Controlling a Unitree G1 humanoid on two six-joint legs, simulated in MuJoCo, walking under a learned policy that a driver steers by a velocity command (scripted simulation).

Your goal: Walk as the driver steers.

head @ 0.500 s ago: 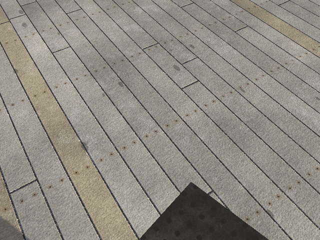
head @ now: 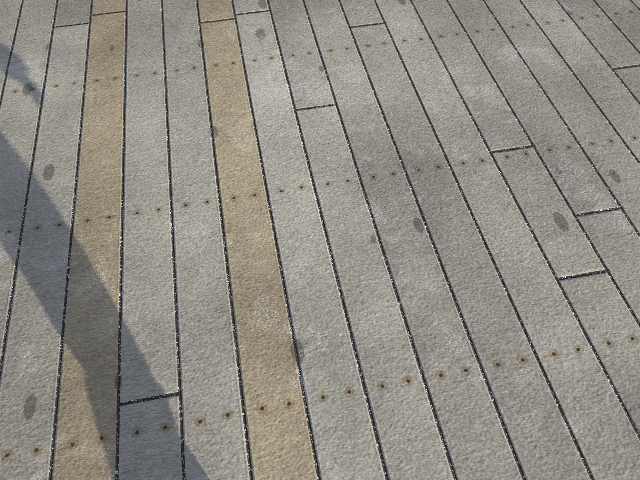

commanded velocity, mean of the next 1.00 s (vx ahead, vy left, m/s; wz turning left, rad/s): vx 0.98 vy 0.00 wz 0.42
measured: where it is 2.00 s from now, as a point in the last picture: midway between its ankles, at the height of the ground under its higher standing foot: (217, 71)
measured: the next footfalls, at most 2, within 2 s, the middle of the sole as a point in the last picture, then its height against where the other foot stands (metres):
right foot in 0.38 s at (381, 403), level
left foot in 0.82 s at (202, 303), level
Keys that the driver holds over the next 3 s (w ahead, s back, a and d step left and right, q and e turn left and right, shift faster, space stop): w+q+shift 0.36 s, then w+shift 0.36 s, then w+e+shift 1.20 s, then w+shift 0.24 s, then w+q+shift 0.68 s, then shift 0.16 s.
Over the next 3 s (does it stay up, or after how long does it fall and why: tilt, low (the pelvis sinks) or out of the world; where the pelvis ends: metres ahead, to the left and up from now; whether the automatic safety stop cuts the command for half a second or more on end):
stays up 2.57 -0.07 0.02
